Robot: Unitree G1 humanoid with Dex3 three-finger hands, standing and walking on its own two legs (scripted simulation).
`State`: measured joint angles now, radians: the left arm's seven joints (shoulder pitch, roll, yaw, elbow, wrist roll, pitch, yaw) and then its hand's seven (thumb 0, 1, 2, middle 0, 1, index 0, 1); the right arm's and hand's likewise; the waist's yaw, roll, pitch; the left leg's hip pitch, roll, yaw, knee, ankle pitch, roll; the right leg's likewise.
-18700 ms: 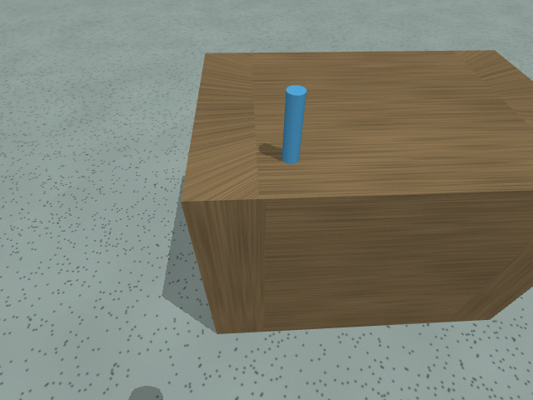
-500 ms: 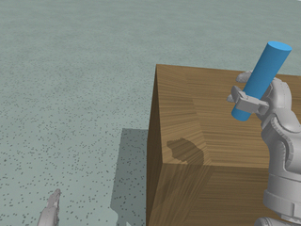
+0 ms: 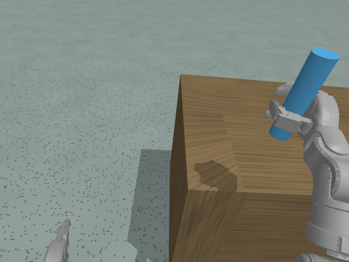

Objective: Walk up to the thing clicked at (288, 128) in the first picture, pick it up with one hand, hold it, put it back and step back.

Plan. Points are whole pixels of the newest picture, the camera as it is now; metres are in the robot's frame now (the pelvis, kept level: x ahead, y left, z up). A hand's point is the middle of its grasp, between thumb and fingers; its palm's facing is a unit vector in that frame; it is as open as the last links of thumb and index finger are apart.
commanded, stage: crouch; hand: right
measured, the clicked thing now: (298, 100) +0.34 -0.20 +0.29
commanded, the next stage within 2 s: lower in 1.46 s
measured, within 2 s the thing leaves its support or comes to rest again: neither
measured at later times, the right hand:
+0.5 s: hand (274, 122) +0.38 -0.21 +0.20, palm faces +0.29 +0.96 +0.00, open 5.1 cm
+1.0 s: hand (267, 128) +0.43 -0.23 +0.15, palm faces +0.29 +0.96 -0.01, open 5.1 cm
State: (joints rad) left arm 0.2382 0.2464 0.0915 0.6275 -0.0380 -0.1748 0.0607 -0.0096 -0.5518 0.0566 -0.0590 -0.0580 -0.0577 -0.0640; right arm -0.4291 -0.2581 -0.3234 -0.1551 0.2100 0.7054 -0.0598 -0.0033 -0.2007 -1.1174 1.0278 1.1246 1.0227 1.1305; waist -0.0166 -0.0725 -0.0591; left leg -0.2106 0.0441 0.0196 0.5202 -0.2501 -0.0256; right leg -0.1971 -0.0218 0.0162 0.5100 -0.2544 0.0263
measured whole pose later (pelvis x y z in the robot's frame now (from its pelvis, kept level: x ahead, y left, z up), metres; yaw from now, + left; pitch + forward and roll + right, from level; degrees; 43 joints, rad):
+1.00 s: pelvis +0.00 +0.00 +0.00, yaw +1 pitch +2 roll +0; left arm 0.23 0.22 0.07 0.63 -0.01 -0.21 0.06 -0.01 -0.54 0.06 -0.06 -0.05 -0.06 -0.06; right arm -0.58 -0.36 -0.38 0.60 0.13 0.12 -0.02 0.00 -0.19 -1.13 1.03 1.12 1.03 1.13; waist 0.04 -0.01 -0.03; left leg -0.34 0.03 0.00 0.55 -0.25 -0.02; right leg -0.33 -0.04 0.00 0.56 -0.27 0.03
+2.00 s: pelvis +0.01 -0.01 -0.02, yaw +2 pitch +10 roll +2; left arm 0.24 0.21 0.04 0.52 0.00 -0.13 0.05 -0.01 -0.56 0.07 -0.06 -0.05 -0.05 -0.06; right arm -0.66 -0.46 -0.44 0.96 0.10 -0.22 0.03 0.00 -0.20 -1.13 1.02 1.13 1.02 1.13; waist 0.11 0.02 -0.06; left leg -0.54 0.01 0.00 0.65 -0.28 -0.03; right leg -0.55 -0.05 0.00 0.71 -0.34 0.02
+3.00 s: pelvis +0.00 -0.01 -0.05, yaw +2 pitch +15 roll +2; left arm 0.33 0.23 0.04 0.27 0.02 -0.08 0.02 -0.01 -0.52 0.05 -0.07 -0.05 -0.07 -0.05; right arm -0.74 -0.51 -0.50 1.05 0.07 -0.31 0.06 0.00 -0.11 -0.68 1.04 0.86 1.03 0.87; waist 0.14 0.02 -0.11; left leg -0.76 0.01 0.00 0.85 -0.35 -0.03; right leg -0.78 -0.06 0.02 0.92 -0.41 0.02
